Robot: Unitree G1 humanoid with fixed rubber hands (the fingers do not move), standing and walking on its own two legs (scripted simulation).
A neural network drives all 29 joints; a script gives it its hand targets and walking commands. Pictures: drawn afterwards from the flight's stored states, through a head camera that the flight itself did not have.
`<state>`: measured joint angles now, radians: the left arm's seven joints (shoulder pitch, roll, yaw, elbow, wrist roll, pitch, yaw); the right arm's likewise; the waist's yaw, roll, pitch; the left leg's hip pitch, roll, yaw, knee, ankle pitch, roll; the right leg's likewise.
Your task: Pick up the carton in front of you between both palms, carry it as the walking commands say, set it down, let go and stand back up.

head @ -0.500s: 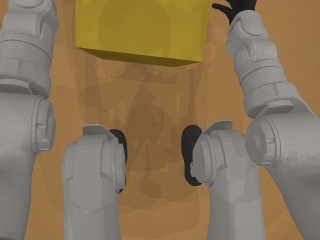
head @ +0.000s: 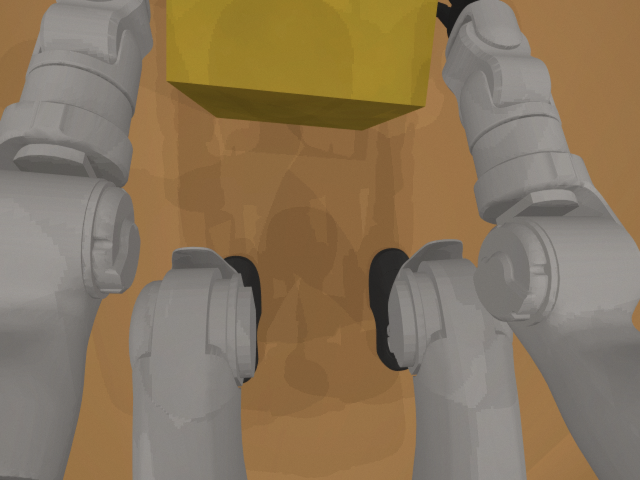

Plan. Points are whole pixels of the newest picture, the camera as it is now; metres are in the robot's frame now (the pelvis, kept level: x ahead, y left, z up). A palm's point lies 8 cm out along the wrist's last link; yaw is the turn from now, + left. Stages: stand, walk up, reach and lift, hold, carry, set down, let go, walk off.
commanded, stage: reach and lift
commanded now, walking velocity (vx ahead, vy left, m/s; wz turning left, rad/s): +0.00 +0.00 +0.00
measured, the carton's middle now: (300, 17) +0.55 +0.04 -0.24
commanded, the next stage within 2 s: none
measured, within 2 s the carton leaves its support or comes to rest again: leaves its support in 0.08 s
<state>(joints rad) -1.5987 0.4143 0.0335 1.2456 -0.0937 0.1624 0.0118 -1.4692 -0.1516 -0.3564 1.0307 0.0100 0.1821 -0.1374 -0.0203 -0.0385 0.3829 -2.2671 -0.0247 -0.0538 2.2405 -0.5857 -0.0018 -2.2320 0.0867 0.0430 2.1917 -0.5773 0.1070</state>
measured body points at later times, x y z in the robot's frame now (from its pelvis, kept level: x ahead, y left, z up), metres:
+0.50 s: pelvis -0.01 -0.02 +0.09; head +0.26 +0.05 +0.44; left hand +0.51 +0.21 +0.01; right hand +0.51 -0.09 +0.01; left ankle +0.11 +0.12 -0.33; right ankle +0.12 -0.14 -0.33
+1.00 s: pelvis +0.03 -0.01 +0.21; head +0.22 +0.04 +0.61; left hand +0.47 +0.20 +0.15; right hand +0.49 -0.10 +0.16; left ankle +0.10 +0.12 -0.33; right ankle +0.12 -0.14 -0.33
